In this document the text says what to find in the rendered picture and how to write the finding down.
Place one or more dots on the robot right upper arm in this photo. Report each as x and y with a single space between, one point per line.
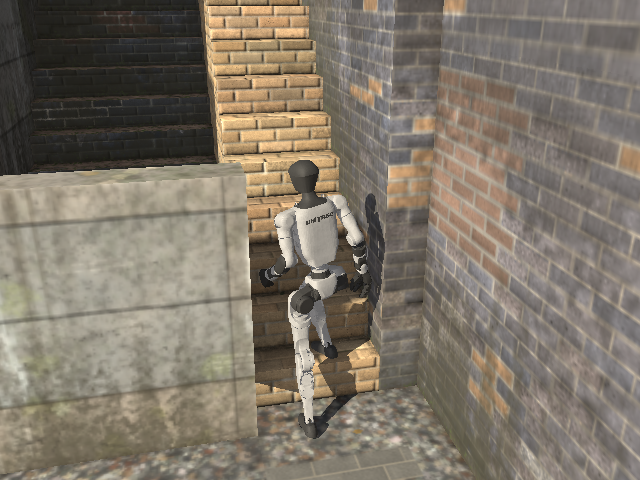
354 236

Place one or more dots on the robot left forearm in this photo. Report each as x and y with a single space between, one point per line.
277 270

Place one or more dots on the robot right hand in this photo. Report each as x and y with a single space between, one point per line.
358 280

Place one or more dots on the robot right forearm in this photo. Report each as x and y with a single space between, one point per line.
359 257

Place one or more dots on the humanoid robot torso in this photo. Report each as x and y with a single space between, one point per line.
315 235

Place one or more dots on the robot left upper arm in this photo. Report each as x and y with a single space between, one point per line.
284 222

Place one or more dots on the left robot shin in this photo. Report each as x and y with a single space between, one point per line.
305 382

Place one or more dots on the robot left hand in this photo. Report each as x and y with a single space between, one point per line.
265 282

